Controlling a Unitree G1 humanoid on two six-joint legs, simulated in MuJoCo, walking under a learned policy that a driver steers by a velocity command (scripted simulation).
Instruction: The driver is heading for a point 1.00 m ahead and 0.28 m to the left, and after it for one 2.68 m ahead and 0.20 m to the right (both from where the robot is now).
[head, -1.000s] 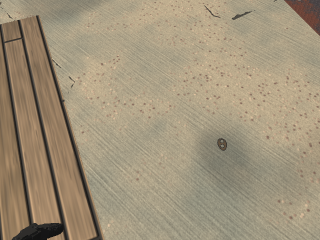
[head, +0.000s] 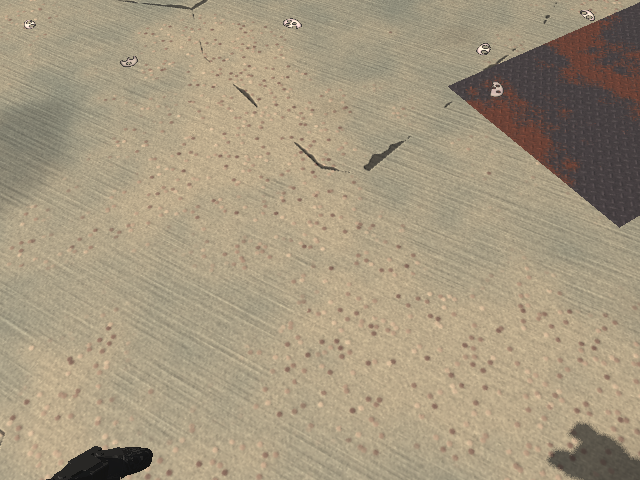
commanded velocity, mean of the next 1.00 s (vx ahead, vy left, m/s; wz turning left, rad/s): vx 0.50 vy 0.00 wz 0.00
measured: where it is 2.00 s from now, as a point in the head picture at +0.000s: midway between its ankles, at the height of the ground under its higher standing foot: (269, 228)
